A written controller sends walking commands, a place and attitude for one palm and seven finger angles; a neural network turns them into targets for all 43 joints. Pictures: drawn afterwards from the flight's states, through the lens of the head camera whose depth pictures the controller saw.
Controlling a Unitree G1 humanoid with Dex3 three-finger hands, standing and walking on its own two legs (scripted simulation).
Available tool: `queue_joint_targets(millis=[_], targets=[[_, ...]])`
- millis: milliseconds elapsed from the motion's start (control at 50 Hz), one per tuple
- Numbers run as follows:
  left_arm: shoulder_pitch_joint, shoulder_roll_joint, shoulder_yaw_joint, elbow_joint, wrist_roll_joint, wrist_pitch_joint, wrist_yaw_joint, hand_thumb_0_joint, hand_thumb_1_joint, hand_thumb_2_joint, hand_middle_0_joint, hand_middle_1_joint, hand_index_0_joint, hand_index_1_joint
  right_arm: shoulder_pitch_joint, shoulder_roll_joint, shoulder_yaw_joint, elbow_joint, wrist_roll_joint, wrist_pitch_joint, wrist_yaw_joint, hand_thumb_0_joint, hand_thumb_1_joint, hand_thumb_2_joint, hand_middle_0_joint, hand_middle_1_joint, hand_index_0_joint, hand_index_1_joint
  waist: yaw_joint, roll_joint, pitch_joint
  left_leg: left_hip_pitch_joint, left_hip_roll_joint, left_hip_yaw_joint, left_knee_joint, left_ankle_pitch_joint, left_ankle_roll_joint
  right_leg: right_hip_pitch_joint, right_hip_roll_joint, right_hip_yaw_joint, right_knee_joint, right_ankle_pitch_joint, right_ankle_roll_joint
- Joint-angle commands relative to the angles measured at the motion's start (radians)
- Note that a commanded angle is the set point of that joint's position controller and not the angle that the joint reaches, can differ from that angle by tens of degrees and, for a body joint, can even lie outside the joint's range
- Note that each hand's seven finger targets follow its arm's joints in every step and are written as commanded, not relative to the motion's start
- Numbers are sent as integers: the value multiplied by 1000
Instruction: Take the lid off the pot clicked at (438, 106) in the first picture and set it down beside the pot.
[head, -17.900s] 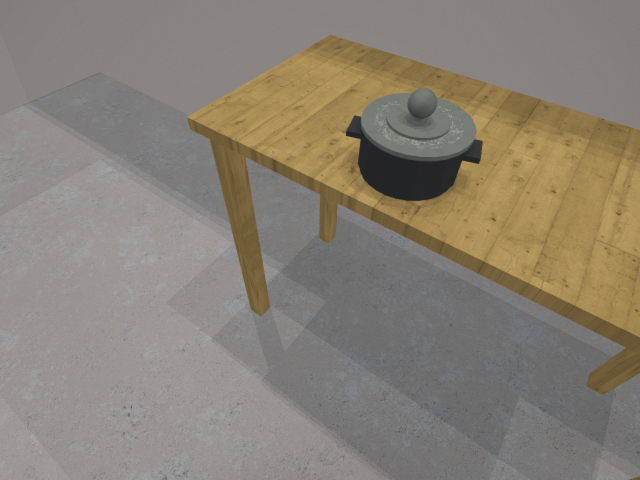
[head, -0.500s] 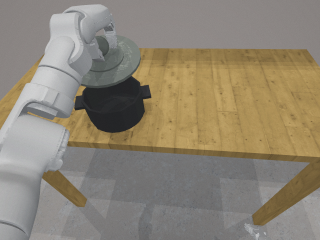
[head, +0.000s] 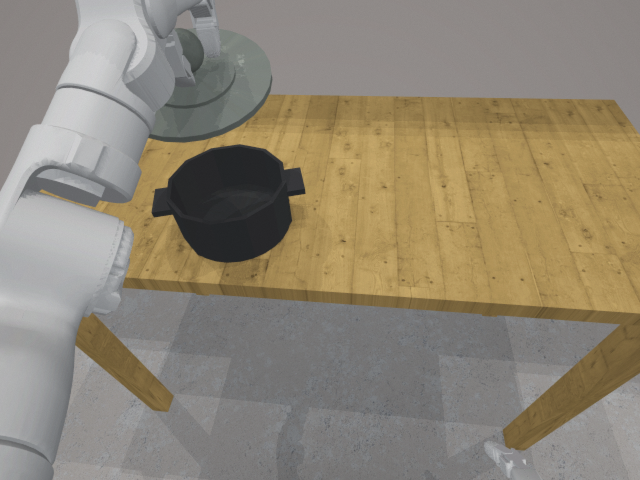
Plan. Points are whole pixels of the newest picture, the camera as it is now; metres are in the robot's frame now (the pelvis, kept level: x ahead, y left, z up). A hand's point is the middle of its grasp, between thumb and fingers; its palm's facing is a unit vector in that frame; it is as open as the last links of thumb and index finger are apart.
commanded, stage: lift the lid straight up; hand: left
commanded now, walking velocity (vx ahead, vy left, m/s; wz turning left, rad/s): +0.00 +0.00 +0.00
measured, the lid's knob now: (182, 51) +0.50 +0.14 +0.30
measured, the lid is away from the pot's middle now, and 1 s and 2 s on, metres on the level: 0.01 0.10 0.20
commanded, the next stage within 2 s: move the lid sideways beside the pot in 0.28 s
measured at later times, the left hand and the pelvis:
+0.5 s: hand (160, 41) +0.48 +0.15 +0.32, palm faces -0.11 -0.02 -0.99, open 7.1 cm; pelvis +0.00 +0.00 +0.00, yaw +0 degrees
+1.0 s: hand (95, 49) +0.48 +0.22 +0.31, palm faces -0.13 -0.01 -0.99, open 7.0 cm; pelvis +0.01 +0.01 +0.00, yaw +0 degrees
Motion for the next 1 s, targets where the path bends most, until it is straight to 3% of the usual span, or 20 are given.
queue_joint_targets(millis=[0,40,80,120,180,200,240,300,380,420,480,520,580,620,700,780,800,880,900,980], targets=[[-659,235,93,-217,40,2,59,0,776,769,-921,-1045,-922,-1050,-36,-116,-42,-125,3,-46,-1,0,-900,-900,200,300,200,300,1,-85,-445,171,17,-38,4,381,8,173,37,-11,-3,301,-56],[-660,272,113,-178,48,12,52,0,776,769,-921,-1045,-922,-1050,-40,-122,-39,-124,4,-40,-5,0,-900,-900,200,300,200,300,4,-108,-419,131,13,-26,-7,329,14,185,35,-12,-5,294,-55],[-622,213,72,-188,24,13,51,0,776,769,-921,-1045,-922,-1050,-37,-128,-44,-132,8,-45,-2,0,-900,-900,200,300,200,300,-5,-78,-414,154,13,-30,7,371,15,172,32,-10,-12,316,-57],[-623,284,123,-155,56,23,44,0,776,769,-921,-1045,-922,-1050,-41,-128,-40,-124,2,-33,-4,0,-900,-900,200,300,200,300,8,-122,-414,113,15,-21,4,354,18,199,33,-9,-1,327,-56],[-603,195,61,-232,20,23,41,0,776,769,-921,-1045,-922,-1050,-42,-128,-45,-140,10,-36,4,0,-900,-900,200,300,200,300,1,-58,-435,175,18,-31,17,427,16,167,33,-11,-8,333,-55],[-634,276,119,-269,46,22,45,0,776,769,-921,-1045,-922,-1050,-39,-122,-43,-145,3,-39,4,0,-900,-900,200,300,200,300,18,-66,-484,172,19,-33,16,434,13,198,34,-4,5,331,-54],[-651,223,70,-207,49,32,36,0,776,769,-921,-1045,-922,-1050,-48,-115,-39,-136,9,-34,-3,0,-900,-900,200,300,200,300,-5,-88,-414,144,13,-22,10,366,19,165,36,-11,-3,307,-54],[-660,301,125,-219,49,26,44,0,776,769,-921,-1045,-922,-1050,-36,-126,-39,-134,7,-37,-6,0,-900,-900,200,300,200,300,9,-95,-437,130,14,-25,0,342,14,195,35,-9,-3,294,-53],[-646,242,75,-256,22,-3,39,0,776,769,-921,-1045,-922,-1050,-31,-130,-45,-144,8,-41,-8,0,-900,-900,200,300,200,300,-10,-64,-443,176,16,-37,21,411,15,168,33,-9,-10,322,-55],[-663,373,175,-248,58,-14,39,0,776,769,-921,-1045,-922,-1050,-38,-130,-44,-142,-3,-28,-10,0,-900,-900,200,300,200,300,11,-105,-480,142,14,-25,18,382,21,220,33,0,6,330,-54],[-596,279,100,-245,27,-16,33,0,776,769,-921,-1045,-922,-1050,-33,-136,-49,-149,9,-18,-1,0,-900,-900,200,300,200,300,2,-41,-450,177,21,-36,24,477,10,175,31,-9,-1,346,-58],[-605,342,157,-245,53,-12,29,0,776,769,-921,-1045,-922,-1050,-41,-131,-48,-152,0,-7,0,0,-900,-900,200,300,200,300,13,-81,-459,163,21,-29,31,474,17,187,36,-7,6,349,-55],[-551,276,91,-190,31,-3,23,0,776,769,-921,-1045,-922,-1050,-35,-142,-50,-147,15,8,1,0,-900,-900,200,300,200,300,-9,-78,-378,149,23,-26,17,407,13,136,35,-20,-16,302,-57],[-612,324,123,-202,55,-9,23,0,776,769,-921,-1045,-922,-1050,-43,-135,-47,-144,9,14,-3,0,-900,-900,200,300,200,300,-5,-94,-403,133,17,-18,17,363,19,159,40,-16,-11,291,-55],[-635,380,150,-238,58,-26,31,0,776,769,-921,-1045,-922,-1050,-28,-135,-48,-143,10,9,-8,0,-900,-900,200,300,200,300,-5,-63,-453,156,19,-26,24,418,16,180,40,-9,-9,313,-54],[-609,357,118,-233,41,-37,31,0,776,769,-921,-1045,-922,-1050,-24,-145,-50,-142,16,8,-9,0,-900,-900,200,300,200,300,-13,-5,-451,192,19,-33,28,441,13,158,40,-15,-22,302,-59],[-634,413,163,-241,64,-42,33,0,776,769,-921,-1045,-922,-1050,-17,-140,-51,-134,11,8,-11,0,-900,-900,200,300,200,300,-6,-32,-468,176,22,-30,27,435,12,173,43,-13,-15,304,-56],[-592,325,81,-201,40,-48,25,0,776,769,-921,-1045,-922,-1050,-11,-149,-51,-126,22,14,-9,0,-900,-900,200,300,200,300,-28,17,-409,201,26,-40,25,471,8,112,46,-27,-35,285,-61],[-648,384,131,-257,59,-54,28,0,776,769,-921,-1045,-922,-1050,-9,-141,-54,-124,15,9,-8,0,-900,-900,200,300,200,300,-17,11,-445,213,28,-43,26,470,5,123,51,-23,-29,279,-57],[-593,382,117,-196,49,-61,29,0,776,769,-921,-1045,-922,-1050,3,-156,-53,-117,21,14,-12,0,-900,-900,200,300,200,300,-27,27,-427,210,29,-44,25,481,4,116,48,-30,-37,278,-62]])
